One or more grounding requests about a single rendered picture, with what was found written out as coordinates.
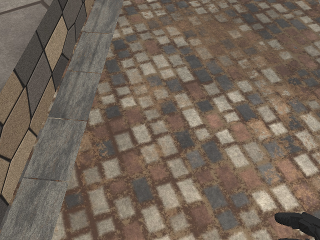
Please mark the right robot hand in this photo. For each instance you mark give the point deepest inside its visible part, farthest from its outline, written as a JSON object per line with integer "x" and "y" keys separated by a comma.
{"x": 305, "y": 222}

